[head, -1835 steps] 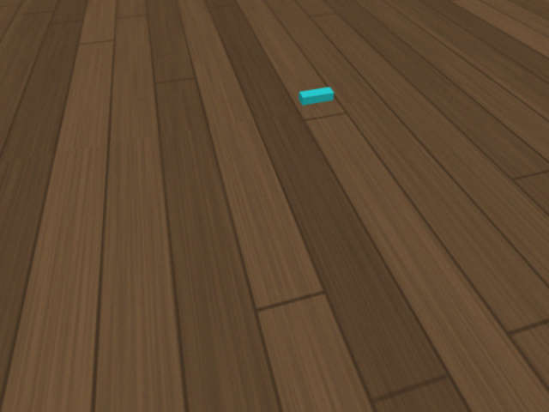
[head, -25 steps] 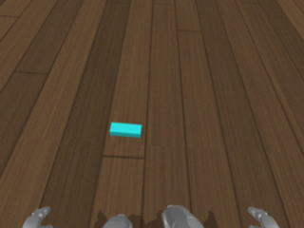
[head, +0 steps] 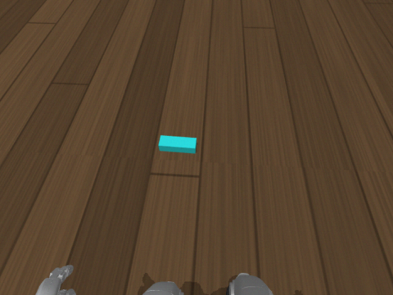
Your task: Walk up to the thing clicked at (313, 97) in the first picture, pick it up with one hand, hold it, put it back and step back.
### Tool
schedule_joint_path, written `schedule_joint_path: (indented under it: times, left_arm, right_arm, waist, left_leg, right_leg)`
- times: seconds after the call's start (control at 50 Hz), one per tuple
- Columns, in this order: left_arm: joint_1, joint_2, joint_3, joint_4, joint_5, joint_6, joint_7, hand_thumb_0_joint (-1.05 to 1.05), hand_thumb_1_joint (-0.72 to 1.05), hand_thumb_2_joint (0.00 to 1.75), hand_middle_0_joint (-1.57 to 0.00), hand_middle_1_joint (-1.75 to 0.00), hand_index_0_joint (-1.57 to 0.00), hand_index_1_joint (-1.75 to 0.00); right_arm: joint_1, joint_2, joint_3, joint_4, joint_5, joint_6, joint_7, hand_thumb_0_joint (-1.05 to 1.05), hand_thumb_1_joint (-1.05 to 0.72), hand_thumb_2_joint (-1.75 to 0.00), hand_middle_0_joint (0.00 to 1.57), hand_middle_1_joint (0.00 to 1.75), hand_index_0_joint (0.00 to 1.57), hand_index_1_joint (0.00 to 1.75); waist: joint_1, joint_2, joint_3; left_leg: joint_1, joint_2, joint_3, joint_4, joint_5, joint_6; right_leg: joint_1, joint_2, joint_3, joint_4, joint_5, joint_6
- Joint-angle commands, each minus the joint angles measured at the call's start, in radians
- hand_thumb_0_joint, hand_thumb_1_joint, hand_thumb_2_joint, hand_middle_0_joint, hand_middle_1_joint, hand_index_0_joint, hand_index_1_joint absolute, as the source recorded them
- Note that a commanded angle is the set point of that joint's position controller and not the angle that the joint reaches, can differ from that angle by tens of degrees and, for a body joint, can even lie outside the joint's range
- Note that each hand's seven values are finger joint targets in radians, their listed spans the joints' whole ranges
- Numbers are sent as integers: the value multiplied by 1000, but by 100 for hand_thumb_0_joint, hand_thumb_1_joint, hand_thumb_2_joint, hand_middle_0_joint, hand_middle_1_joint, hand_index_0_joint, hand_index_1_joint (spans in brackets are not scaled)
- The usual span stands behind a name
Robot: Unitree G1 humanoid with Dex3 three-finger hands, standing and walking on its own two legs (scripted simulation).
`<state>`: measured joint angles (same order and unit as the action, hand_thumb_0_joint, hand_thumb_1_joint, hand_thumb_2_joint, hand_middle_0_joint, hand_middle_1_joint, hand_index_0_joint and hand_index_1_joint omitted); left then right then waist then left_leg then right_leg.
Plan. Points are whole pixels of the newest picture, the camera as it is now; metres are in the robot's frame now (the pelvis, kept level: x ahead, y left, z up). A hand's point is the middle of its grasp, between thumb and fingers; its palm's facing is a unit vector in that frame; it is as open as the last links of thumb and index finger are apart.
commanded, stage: step back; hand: left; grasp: from above
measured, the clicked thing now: (177, 144) +0.93 +0.14 -0.73
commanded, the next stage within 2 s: stand in 1.50 s
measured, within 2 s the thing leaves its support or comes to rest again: neither
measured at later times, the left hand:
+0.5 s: hand out of the picture -0.11 +0.24 -0.14, palm faces -0.03 -0.91 -0.40, open 7.4 cm
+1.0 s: hand out of the picture -0.12 +0.24 -0.13, palm faces +0.05 -0.93 -0.37, open 7.4 cm
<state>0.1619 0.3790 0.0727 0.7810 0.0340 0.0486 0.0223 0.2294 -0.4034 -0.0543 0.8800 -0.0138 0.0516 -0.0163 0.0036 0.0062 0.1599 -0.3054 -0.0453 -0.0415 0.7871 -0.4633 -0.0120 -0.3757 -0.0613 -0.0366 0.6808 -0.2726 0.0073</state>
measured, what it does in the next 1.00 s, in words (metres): walks backwards: left foot, then right foot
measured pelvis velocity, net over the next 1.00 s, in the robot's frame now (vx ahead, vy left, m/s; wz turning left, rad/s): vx -0.18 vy -0.03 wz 0.01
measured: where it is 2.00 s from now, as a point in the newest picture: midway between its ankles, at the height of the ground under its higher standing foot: outside the picture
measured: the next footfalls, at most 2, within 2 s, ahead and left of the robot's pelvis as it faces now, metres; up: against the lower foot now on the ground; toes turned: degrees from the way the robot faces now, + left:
left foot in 0.02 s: +0.02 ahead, +0.11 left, +0.00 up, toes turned -1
right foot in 0.36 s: -0.13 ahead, -0.14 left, +0.00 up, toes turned -1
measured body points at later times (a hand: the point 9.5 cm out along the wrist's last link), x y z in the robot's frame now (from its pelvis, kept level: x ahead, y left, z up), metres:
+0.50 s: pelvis -0.16 -0.02 +0.01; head -0.14 -0.04 +0.45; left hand -0.11 +0.29 -0.11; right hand -0.07 -0.35 -0.11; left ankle -0.09 +0.12 -0.67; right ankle -0.18 -0.14 -0.72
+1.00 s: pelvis -0.18 -0.03 +0.02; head -0.18 -0.03 +0.46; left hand -0.12 +0.29 -0.10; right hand -0.11 -0.33 -0.11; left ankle -0.16 +0.11 -0.70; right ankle -0.18 -0.14 -0.72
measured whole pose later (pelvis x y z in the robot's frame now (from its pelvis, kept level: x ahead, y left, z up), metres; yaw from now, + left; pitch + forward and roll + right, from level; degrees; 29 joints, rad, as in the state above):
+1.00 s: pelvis -0.18 -0.03 +0.02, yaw +1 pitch -3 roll +0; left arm 0.21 0.35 0.06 1.00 0.04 -0.03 -0.01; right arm 0.21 -0.37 -0.05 1.01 -0.02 0.00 0.01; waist 0.03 0.02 0.04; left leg -0.33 -0.02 -0.07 0.76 -0.44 0.00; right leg -0.20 -0.01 -0.05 0.54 -0.29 -0.03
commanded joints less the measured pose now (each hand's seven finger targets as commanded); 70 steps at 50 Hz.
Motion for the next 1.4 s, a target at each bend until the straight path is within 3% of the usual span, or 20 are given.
schedule_joint_path:
  times: [0.0,0.02,0.04,0.12,0.24,0.32,0.36,0.38,0.4,0.44,0.54,0.6,0.64,0.68,0.8,0.88,1.06,1.12,1.22,1.38]
  left_arm:
    - [4,187,43,-84,-16,2,6,0,90,90,-20,-30,-20,-30]
    - [-17,167,35,-100,-28,-2,6,0,90,90,-20,-30,-20,-30]
    - [-91,215,63,-90,-20,0,20,0,90,90,-20,-30,-20,-30]
    - [16,205,60,-26,-34,9,15,0,90,90,-20,-30,-20,-30]
    - [8,183,52,-12,-15,-17,-3,0,90,90,-20,-30,-20,-30]
    - [141,165,51,92,-7,-43,-13,0,90,90,-20,-30,-20,-30]
    - [162,280,88,96,25,-56,-7,0,90,90,-20,-30,-20,-30]
    - [60,399,105,54,24,-49,-4,0,90,90,-20,-30,-20,-30]
    - [-14,378,100,29,19,-56,0,0,90,90,-20,-30,-20,-30]
    - [-83,268,68,26,10,-70,3,0,90,90,-20,-30,-20,-30]
    - [19,266,76,56,23,-80,-11,0,90,90,-20,-30,-20,-30]
    - [1,266,61,56,6,-62,-20,0,90,90,-20,-30,-20,-30]
    - [48,173,25,68,1,-54,-25,0,90,90,-20,-30,-20,-30]
    - [-33,233,47,89,-13,-56,-23,0,90,90,-20,-30,-20,-30]
    - [82,162,40,170,-12,-88,-26,0,90,90,-20,-30,-20,-30]
    - [26,315,74,151,12,-98,-15,0,90,90,-20,-30,-20,-30]
    - [-63,199,24,142,-10,-91,-22,0,90,90,-20,-30,-20,-30]
    - [-41,167,16,170,-38,-75,-20,0,90,90,-20,-30,-20,-30]
    - [-28,206,11,218,-24,-97,-12,0,90,90,-20,-30,-20,-30]
    - [-81,200,6,226,-26,-90,0,0,90,90,-20,-30,-20,-30]
  right_arm:
    - [48,-205,-67,-59,-24,-52,-15,0,-90,-90,20,30,20,30]
    - [-24,-335,-88,-86,-19,-46,-5,0,-90,-90,20,30,20,30]
    - [-20,-375,-95,-97,-20,-48,-3,0,-90,-90,20,30,20,30]
    - [-122,-244,-56,-106,-22,-50,-23,0,-90,-90,20,30,20,30]
    - [-57,-232,-65,-101,-28,-39,-14,0,-90,-90,20,30,20,30]
    - [-110,-257,-68,-94,-18,-13,-2,0,-90,-90,20,30,20,30]
    - [-119,-150,-35,-125,-9,-17,5,0,-90,-90,20,30,20,30]
    - [-188,-163,-47,-132,-8,-17,-10,0,-90,-90,20,30,20,30]
    - [-189,-210,-63,-119,-7,-15,-10,0,-90,-90,20,30,20,30]
    - [-101,-179,-49,-59,2,-29,-3,0,-90,-90,20,30,20,30]
    - [-104,-157,-39,-44,-19,-54,18,0,-90,-90,20,30,20,30]
    - [-40,-146,-45,2,-18,-76,19,0,-90,-90,20,30,20,30]
    - [6,-194,-69,30,-33,-90,9,0,-90,-90,20,30,20,30]
    - [-45,-296,-78,11,-25,-93,15,0,-90,-90,20,30,20,30]
    - [-120,-190,-42,20,-16,-80,23,0,-90,-90,20,30,20,30]
    - [-92,-157,-41,30,-14,-65,12,0,-90,-90,20,30,20,30]
    - [-3,-122,-45,99,-22,-101,16,0,-90,-90,20,30,20,30]
    - [-99,-226,-49,74,-13,-108,10,0,-90,-90,20,30,20,30]
    - [-171,-156,-23,88,-3,-97,9,0,-90,-90,20,30,20,30]
    - [-190,-143,-27,122,4,-87,2,0,-90,-90,20,30,20,30]
  waist:
    - [14,-31,-247]
    - [23,207,-224]
    - [-47,229,-205]
    - [41,95,-157]
    - [-30,176,-209]
    - [23,198,-241]
    - [46,-122,-180]
    - [92,-274,-121]
    - [52,-183,-21]
    - [-12,-52,-23]
    - [61,-181,-90]
    - [14,-163,-108]
    - [0,9,-151]
    - [-17,108,-78]
    - [48,139,-142]
    - [45,-113,-28]
    - [-19,-92,-145]
    - [20,85,-172]
    - [26,76,-197]
    - [6,-8,-251]
  left_leg:
    - [157,143,-143,-423,370,62]
    - [151,364,-405,-422,535,204]
    - [3,459,-533,-440,590,333]
    - [20,309,-214,-343,658,245]
    - [191,308,-211,-337,452,258]
    - [46,242,-129,-286,186,177]
    - [-324,51,-35,-26,-37,52]
    - [-226,-7,-106,150,-132,7]
    - [-180,38,-180,266,-86,-6]
    - [-196,-25,-133,291,40,6]
    - [-176,31,-25,-26,-21,-9]
    - [95,14,49,-374,82,13]
    - [303,124,-189,-453,14,63]
    - [-25,362,-531,-605,-406,235]
    - [-66,192,-181,-418,-2,112]
    - [-217,33,-67,39,-69,11]
    - [167,46,30,-387,296,25]
    - [58,310,-302,-455,231,185]
    - [46,165,-83,-341,477,56]
    - [157,159,-27,-293,623,69]
  right_leg:
    - [84,-94,153,64,227,-88]
    - [-91,91,10,209,-151,-30]
    - [-41,104,128,429,-388,-18]
    - [-88,144,225,615,-247,-33]
    - [-44,87,120,211,-257,14]
    - [219,104,-7,-270,-81,-37]
    - [311,-126,425,-370,-316,-126]
    - [-27,-361,666,-474,-457,-283]
    - [-164,-376,654,-487,-482,-296]
    - [-37,-184,345,-346,-167,-192]
    - [164,-156,301,-331,-334,-179]
    - [65,-158,255,-254,-234,-159]
    - [-121,-68,156,-78,-185,-87]
    - [-39,24,71,165,-303,-34]
    - [256,64,1,-241,-60,-40]
    - [135,-317,551,-515,-592,-222]
    - [96,-125,101,-191,213,-101]
    - [143,33,27,-83,-165,-24]
    - [289,-46,96,-257,199,-48]
    - [292,-63,80,-231,378,-45]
